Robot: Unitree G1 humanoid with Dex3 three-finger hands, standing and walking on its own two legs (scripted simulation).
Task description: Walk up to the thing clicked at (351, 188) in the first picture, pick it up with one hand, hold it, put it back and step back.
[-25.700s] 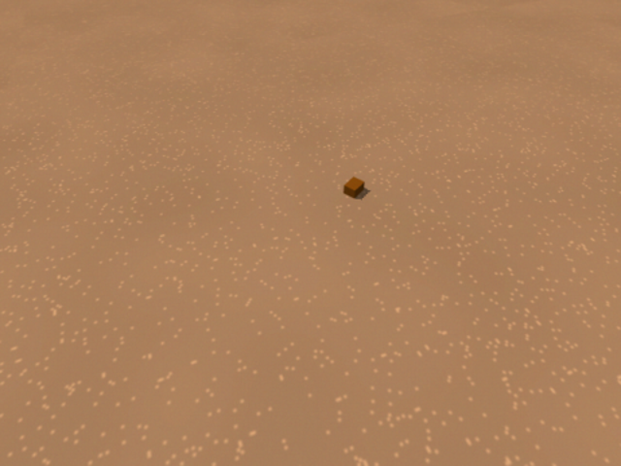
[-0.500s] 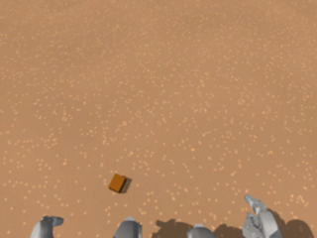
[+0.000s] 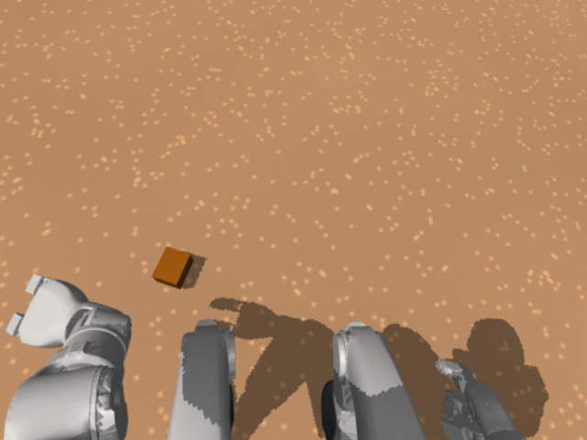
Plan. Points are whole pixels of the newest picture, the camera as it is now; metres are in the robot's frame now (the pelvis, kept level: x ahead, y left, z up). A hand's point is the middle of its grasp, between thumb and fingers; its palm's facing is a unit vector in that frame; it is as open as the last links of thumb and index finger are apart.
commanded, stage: rise first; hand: left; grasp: from above
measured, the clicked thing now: (173, 268) +0.47 +0.27 -0.49
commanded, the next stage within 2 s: approach in 1.42 s
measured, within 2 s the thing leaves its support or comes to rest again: neither
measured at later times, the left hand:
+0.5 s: hand (131, 279) +0.39 +0.30 -0.28, palm faces -0.01 -0.49 -0.87, open 13.4 cm
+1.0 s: hand (142, 274) +0.42 +0.30 -0.34, palm faces -0.03 -0.46 -0.89, open 13.8 cm
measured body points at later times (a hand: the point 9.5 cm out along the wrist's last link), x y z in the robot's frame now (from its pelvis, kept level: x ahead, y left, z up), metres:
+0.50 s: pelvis -0.02 +0.01 -0.14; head +0.19 +0.02 +0.25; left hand +0.39 +0.32 -0.23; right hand +0.00 -0.25 -0.27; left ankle +0.08 +0.14 -0.48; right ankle +0.07 -0.13 -0.48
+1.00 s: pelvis -0.02 +0.00 -0.18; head +0.24 +0.02 +0.19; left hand +0.42 +0.32 -0.29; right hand -0.02 -0.28 -0.29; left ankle +0.08 +0.14 -0.48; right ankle +0.07 -0.13 -0.48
